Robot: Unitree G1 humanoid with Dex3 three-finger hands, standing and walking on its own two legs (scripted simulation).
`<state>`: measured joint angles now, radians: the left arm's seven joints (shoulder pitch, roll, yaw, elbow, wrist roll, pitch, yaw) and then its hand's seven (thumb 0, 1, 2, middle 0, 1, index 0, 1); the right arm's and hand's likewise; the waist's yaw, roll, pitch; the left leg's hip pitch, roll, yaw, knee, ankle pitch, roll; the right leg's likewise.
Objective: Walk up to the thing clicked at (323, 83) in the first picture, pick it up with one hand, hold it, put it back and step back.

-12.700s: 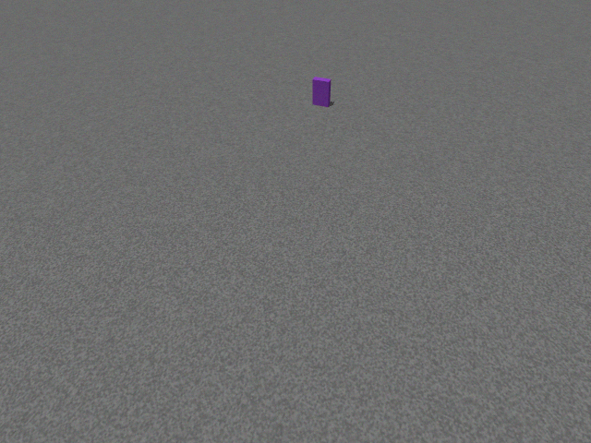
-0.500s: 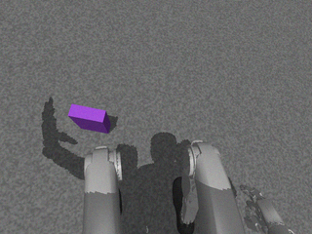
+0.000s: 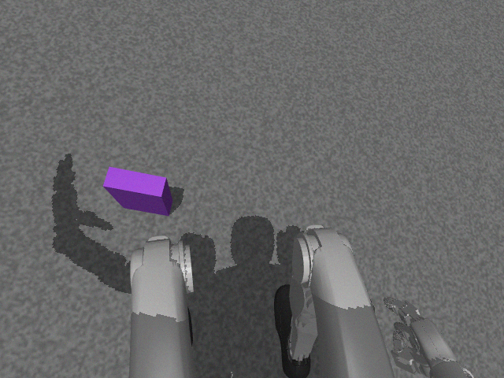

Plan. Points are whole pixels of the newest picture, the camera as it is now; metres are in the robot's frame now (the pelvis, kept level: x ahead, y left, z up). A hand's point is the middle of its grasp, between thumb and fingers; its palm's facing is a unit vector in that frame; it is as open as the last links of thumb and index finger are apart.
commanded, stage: go down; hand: left
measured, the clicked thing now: (142, 194) +0.45 +0.22 -0.29
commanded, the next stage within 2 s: none
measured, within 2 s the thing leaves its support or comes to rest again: neither
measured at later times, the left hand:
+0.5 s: hand out of the picture +0.40 +0.42 +0.03, palm faces +0.15 -0.99 -0.07, open 17.5 cm
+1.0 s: hand out of the picture +0.39 +0.42 +0.04, palm faces +0.14 -0.99 -0.07, open 17.7 cm
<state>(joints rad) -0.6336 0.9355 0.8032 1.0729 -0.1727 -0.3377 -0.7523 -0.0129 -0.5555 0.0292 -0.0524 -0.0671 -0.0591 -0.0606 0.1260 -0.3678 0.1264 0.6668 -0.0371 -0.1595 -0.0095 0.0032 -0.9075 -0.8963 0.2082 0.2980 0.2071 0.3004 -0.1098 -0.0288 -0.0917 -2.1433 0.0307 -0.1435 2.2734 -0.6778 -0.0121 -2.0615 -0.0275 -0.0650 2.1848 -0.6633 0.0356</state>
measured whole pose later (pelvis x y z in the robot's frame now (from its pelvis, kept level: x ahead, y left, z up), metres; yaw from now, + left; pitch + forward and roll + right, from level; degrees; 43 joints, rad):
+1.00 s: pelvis +0.00 +0.00 +0.00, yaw -1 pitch +30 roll -9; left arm -0.64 0.95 0.83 1.05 -0.24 -0.38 -0.82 -0.01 -0.60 0.01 -0.06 -0.06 -0.07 -0.05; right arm 0.11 -0.38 0.15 0.67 -0.03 -0.17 -0.02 0.00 -0.91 -0.90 0.21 0.30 0.21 0.30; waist -0.11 -0.04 -0.08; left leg -2.15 0.03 -0.15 2.29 -0.68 -0.01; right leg -2.07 -0.02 -0.07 2.19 -0.66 0.04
